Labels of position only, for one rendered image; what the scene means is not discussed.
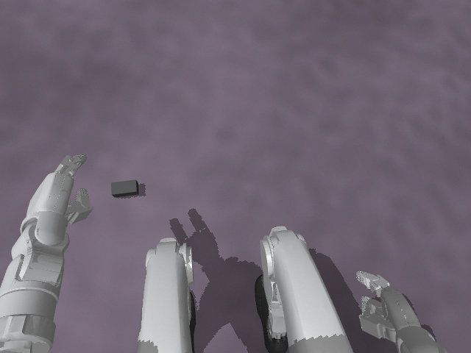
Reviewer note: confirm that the right robot arm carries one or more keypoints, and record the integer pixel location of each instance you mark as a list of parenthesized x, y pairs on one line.
[(414, 339)]

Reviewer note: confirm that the left robot hand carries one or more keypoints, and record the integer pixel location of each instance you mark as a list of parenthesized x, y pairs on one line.
[(54, 192)]

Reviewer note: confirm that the small box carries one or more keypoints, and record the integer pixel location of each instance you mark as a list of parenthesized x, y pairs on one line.
[(124, 188)]

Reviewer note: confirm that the right robot hand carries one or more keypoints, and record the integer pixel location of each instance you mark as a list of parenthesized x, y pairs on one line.
[(383, 319)]

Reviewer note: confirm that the left robot arm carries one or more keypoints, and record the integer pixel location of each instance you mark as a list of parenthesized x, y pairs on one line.
[(31, 286)]

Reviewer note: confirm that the right robot foot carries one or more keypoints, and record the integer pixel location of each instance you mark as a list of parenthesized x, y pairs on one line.
[(272, 345)]

